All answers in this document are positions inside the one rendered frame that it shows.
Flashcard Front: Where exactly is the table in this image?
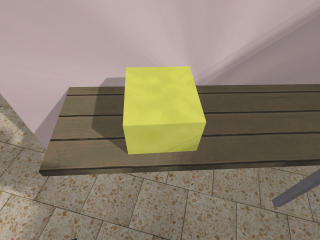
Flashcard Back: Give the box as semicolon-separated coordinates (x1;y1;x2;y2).
39;84;320;207

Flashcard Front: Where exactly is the carton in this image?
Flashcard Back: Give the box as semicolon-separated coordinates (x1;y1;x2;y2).
123;66;206;155

